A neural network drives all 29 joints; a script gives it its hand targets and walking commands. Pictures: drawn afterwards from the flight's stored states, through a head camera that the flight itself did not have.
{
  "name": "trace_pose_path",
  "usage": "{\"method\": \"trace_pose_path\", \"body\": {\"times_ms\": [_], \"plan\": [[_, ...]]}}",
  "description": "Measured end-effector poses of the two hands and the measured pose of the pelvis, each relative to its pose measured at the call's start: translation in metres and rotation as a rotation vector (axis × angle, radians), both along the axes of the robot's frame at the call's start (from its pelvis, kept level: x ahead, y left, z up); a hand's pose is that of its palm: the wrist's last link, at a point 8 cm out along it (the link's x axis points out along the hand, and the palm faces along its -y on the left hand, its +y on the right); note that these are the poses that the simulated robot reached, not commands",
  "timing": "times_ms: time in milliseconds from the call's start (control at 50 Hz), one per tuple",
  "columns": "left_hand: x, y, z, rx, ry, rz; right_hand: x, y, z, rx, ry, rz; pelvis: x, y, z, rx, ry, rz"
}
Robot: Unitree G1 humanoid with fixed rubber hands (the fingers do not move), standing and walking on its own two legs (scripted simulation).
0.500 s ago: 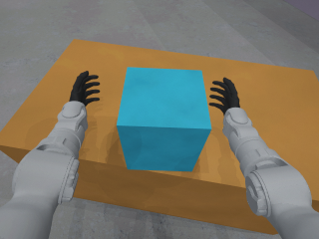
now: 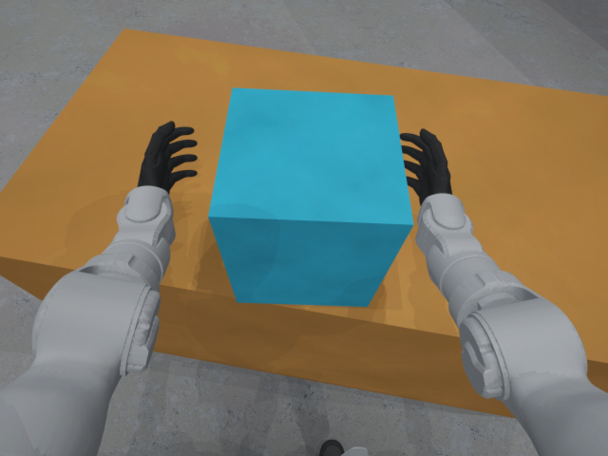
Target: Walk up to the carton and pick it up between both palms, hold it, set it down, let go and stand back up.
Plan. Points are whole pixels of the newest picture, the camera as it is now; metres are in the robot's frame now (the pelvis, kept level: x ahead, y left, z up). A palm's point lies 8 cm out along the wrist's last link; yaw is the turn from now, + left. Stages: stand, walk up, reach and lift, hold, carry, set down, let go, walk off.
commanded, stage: reach and lift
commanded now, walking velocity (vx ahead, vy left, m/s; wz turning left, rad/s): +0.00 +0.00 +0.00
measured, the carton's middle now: (307, 209) +0.46 -0.02 +0.01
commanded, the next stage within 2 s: none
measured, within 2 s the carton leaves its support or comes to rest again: neither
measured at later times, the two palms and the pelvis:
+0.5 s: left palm (192, 185) +0.46 +0.14 +0.07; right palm (424, 204) +0.43 -0.16 +0.07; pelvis +0.01 +0.01 +0.03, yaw -2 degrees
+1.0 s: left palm (188, 191) +0.46 +0.14 +0.06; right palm (421, 209) +0.42 -0.16 +0.06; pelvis +0.04 +0.02 +0.03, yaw -2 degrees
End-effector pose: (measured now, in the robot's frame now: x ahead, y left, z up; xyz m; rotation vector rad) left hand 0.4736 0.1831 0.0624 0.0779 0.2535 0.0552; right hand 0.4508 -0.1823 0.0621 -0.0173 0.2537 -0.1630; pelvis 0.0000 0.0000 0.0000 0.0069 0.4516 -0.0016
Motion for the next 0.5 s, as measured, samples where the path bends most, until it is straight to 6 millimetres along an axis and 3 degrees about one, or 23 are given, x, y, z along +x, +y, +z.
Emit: {"method": "trace_pose_path", "body": {"times_ms": [100,220,500], "plan": [[0.004,-0.018,-0.001,-0.017,-0.008,-0.047,0.001,0.014,-0.001,0.003,-0.008,0.002,0.002,0.001,0.002,-0.005,-0.005,0.002],[0.002,-0.044,-0.003,-0.042,-0.005,-0.094,-0.005,0.016,0.002,0.007,-0.020,-0.042,0.005,0.004,0.008,-0.010,-0.035,-0.006],[-0.009,-0.047,0.005,-0.057,-0.018,-0.062,-0.025,0.019,0.005,-0.004,-0.066,-0.079,0.013,0.014,0.025,-0.013,-0.159,-0.022]]}}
